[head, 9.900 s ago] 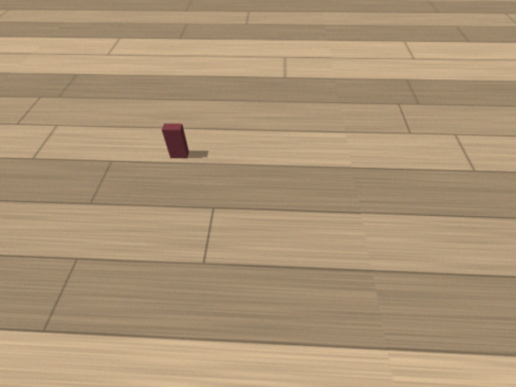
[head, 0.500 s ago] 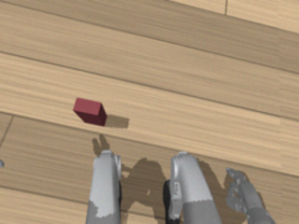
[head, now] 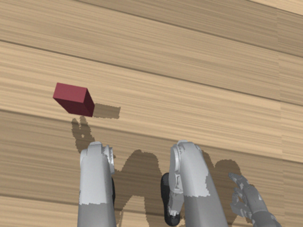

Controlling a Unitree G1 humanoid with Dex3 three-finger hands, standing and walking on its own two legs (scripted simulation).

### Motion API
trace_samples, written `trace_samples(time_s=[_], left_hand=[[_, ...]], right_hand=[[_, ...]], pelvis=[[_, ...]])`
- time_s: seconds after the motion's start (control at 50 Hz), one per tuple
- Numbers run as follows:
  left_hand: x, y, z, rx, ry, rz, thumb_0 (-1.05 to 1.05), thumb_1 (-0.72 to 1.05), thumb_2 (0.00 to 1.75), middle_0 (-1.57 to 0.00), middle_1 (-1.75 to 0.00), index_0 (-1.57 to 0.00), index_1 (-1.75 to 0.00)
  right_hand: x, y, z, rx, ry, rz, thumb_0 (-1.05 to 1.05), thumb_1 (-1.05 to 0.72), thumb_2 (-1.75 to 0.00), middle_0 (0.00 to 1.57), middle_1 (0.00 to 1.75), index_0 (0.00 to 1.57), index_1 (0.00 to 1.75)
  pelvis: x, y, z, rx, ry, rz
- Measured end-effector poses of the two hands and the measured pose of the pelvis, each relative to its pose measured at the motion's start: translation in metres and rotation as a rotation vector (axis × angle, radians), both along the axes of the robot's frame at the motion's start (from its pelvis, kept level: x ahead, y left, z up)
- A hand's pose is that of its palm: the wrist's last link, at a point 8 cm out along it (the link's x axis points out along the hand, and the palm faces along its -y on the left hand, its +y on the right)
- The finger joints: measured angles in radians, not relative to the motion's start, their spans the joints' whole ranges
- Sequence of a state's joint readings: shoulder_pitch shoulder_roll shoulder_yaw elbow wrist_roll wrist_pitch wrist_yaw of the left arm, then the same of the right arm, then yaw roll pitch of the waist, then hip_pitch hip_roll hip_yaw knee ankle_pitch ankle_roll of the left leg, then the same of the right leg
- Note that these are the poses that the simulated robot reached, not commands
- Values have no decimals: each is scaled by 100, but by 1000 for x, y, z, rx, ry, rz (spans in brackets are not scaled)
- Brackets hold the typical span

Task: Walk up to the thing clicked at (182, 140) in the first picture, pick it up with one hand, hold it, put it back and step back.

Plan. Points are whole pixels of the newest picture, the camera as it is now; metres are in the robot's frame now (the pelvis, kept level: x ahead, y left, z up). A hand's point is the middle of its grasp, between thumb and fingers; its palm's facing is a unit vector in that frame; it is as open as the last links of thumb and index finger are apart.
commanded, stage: go down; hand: left
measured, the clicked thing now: (76, 102) +0.49 +0.26 -0.33
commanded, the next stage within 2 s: approach in 0.56 s
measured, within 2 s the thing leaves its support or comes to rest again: neither
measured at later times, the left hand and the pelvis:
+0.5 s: hand out of the picture +0.39 +0.44 -0.02, palm faces +0.24 -0.97 -0.07, open 17.7 cm; pelvis +0.00 +0.00 -0.03, yaw -1 degrees
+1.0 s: hand out of the picture +0.41 +0.42 -0.11, palm faces +0.26 -0.97 -0.01, open 17.7 cm; pelvis -0.01 +0.00 -0.08, yaw -4 degrees
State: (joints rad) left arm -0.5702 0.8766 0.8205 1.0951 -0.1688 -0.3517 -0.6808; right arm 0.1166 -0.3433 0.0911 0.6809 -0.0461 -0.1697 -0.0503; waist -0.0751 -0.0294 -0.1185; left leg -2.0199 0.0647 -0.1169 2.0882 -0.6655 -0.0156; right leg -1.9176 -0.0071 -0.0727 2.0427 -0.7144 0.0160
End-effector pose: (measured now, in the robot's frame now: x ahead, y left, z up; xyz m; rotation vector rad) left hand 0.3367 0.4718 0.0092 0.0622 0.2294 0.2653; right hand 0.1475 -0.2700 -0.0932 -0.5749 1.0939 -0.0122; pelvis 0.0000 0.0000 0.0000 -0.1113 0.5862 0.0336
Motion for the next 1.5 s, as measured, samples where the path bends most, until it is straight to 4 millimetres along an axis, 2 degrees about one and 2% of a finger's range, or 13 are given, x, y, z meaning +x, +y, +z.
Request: trace_samples(time_s=[0.34,0.74,0.82,0.92,1.08,1.2,1.36,1.5], left_hand=[[16,8,-14,0,-56,-9,-2,-60,6,-3,-7,-4,-6],[25,14,-25,-3,-99,-15,-2,-59,4,-4,-6,-4,-5],[26,15,-35,-9,-120,-3,-2,-60,2,-5,-6,-6,-5],[31,8,-68,-21,-142,4,-2,-60,1,-6,-7,-7,-5],[47,-27,-160,-79,-114,-16,-2,-61,1,-6,-8,-7,-6],[55,-50,-214,-78,-118,-29,-2,-60,1,-6,-9,-8,-7],[54,-73,-265,-88,-101,-27,-2,-61,2,-6,-11,-8,-8],[56,-99,-298,-104,-106,9,-2,-61,5,-4,-14,-8,-10]], right_hand=[[-9,1,-25,-5,26,6,0,-91,-90,20,30,21,30],[-19,1,-33,-21,47,13,0,-92,-90,20,30,21,30],[-21,1,-37,-24,56,29,0,-92,-90,20,30,21,30],[-23,0,-48,-37,79,67,0,-92,-90,20,30,21,30],[-24,0,-68,-87,128,128,0,-92,-90,20,30,21,30],[-28,0,-80,-138,182,163,0,-92,-90,20,30,21,30],[-35,3,-89,-192,240,233,0,-92,-90,20,30,21,30],[-33,8,-90,-233,257,297,0,-91,-90,20,31,21,30]], pelvis=[[-3,2,-27,-10,-3,-8],[-6,4,-42,-25,-18,-13],[-7,4,-48,-27,-24,-18],[-9,3,-62,-33,-41,-28],[-10,4,-94,-57,-98,-50],[-12,5,-115,-79,-154,-68],[-15,8,-133,-105,-227,-92],[-18,11,-145,-132,-284,-108]])
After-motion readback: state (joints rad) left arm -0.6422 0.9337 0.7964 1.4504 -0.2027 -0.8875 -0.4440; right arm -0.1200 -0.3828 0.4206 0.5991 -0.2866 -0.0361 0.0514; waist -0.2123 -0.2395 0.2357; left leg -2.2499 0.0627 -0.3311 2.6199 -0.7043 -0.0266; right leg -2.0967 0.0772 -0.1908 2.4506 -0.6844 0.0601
